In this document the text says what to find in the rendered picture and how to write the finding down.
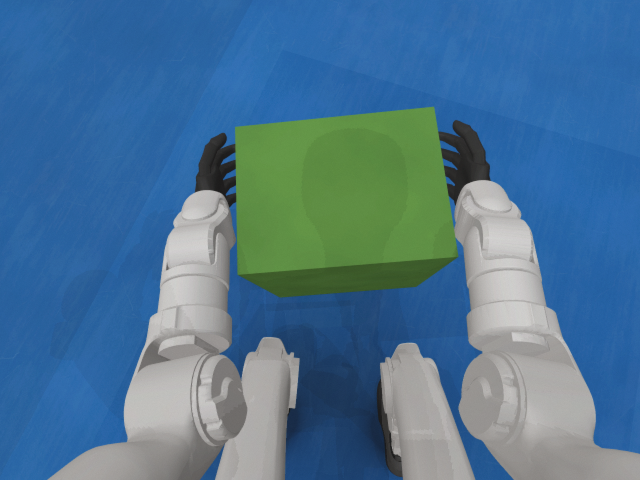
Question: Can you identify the right robot foot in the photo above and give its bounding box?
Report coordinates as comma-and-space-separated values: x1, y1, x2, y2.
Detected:
377, 379, 403, 477

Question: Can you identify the robot left forearm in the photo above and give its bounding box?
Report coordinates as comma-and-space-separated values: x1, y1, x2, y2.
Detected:
124, 190, 236, 434

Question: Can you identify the robot left hand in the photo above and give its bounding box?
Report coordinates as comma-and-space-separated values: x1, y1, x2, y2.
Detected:
195, 133, 236, 208

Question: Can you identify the carton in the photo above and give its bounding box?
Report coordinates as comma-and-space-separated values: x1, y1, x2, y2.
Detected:
235, 107, 459, 298

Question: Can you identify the robot right forearm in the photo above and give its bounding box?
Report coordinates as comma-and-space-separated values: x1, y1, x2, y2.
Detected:
454, 180, 596, 424

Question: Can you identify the left robot upper arm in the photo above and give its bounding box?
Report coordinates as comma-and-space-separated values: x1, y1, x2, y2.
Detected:
47, 352, 247, 480

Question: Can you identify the robot right hand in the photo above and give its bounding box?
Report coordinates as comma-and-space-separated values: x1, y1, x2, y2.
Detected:
438, 120, 491, 206

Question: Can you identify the left robot thigh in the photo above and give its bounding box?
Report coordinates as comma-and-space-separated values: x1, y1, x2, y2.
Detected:
215, 347, 300, 480

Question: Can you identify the right robot upper arm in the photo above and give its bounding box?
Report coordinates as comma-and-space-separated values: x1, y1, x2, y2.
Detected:
458, 350, 640, 480

